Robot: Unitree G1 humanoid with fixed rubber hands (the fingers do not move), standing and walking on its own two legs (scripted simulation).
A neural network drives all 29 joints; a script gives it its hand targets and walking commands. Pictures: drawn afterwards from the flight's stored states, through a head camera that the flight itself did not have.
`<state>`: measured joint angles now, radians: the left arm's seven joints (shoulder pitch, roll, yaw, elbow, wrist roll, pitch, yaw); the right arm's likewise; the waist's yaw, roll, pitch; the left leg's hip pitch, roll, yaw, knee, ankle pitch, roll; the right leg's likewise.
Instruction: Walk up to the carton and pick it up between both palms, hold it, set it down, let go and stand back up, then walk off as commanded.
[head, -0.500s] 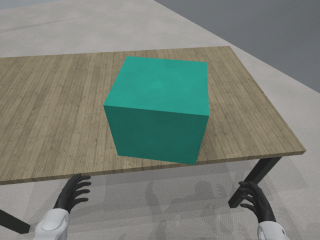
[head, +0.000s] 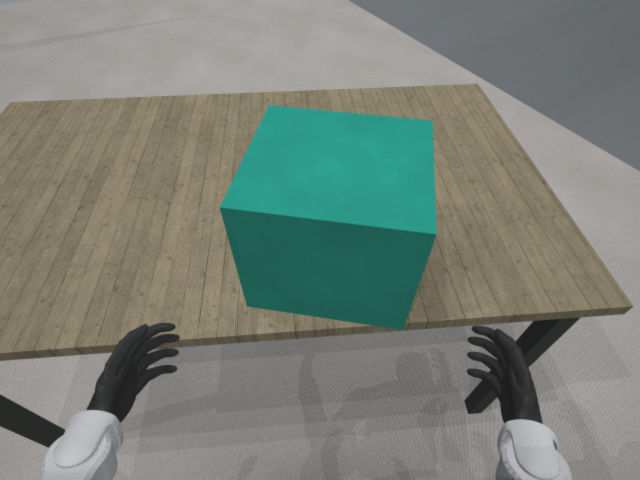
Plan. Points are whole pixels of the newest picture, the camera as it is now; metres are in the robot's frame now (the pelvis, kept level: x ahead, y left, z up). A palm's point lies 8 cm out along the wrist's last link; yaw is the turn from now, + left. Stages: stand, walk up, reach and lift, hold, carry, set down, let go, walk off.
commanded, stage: reach and lift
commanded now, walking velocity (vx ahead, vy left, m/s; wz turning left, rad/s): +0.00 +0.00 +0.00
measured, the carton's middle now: (335, 217) +0.49 +0.01 +0.03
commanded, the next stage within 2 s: none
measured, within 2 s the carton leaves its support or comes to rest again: neither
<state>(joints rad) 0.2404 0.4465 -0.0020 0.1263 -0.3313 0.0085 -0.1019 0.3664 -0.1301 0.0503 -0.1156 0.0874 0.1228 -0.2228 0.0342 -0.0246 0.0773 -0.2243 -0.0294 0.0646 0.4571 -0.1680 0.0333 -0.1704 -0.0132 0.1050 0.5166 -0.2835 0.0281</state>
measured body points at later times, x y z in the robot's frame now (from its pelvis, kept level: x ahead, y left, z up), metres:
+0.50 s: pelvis +0.03 -0.01 +0.00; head +0.05 -0.01 +0.45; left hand +0.30 +0.24 +0.04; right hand +0.28 -0.19 +0.04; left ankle +0.06 +0.09 -0.74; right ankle +0.01 -0.15 -0.74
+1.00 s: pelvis +0.03 +0.00 +0.00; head +0.06 +0.00 +0.45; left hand +0.38 +0.23 +0.09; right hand +0.35 -0.18 +0.07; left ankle +0.06 +0.09 -0.74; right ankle +0.01 -0.15 -0.74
